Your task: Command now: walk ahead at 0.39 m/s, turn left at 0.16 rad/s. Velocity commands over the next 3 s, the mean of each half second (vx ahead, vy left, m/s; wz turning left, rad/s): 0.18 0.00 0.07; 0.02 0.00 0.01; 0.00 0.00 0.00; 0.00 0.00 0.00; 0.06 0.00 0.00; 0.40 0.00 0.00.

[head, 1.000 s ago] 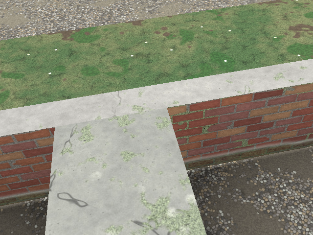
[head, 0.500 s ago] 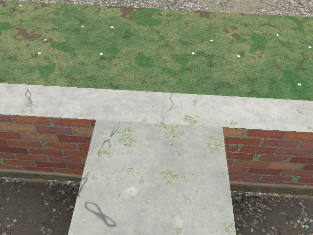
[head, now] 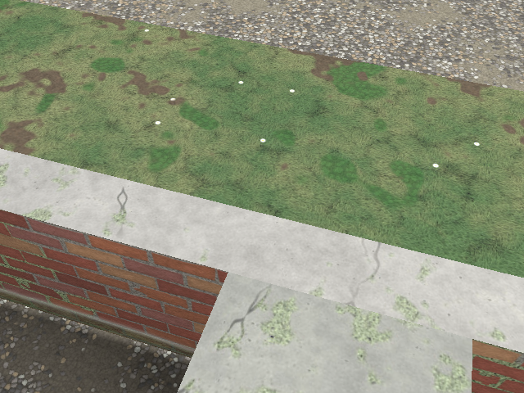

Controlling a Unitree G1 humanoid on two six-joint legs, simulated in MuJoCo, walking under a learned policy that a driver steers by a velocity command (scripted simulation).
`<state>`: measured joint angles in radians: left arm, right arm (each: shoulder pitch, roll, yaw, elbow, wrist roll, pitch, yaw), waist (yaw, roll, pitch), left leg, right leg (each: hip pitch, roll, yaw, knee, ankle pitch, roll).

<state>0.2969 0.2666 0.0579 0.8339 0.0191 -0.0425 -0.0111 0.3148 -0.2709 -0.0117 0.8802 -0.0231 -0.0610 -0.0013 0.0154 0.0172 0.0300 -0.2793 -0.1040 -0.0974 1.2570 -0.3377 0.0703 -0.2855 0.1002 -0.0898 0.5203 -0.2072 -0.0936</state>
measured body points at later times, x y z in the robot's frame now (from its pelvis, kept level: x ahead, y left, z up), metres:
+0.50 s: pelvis +0.16 +0.02 +0.01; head +0.15 +0.03 +0.46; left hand +0.21 +0.27 -0.14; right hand +0.22 -0.20 -0.13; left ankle +0.20 +0.12 -0.73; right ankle +0.15 -0.10 -0.73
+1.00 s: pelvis +0.20 -0.01 +0.01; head +0.20 +0.00 +0.46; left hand +0.23 +0.24 -0.14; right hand +0.26 -0.25 -0.13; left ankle +0.20 +0.12 -0.73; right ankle +0.15 -0.10 -0.73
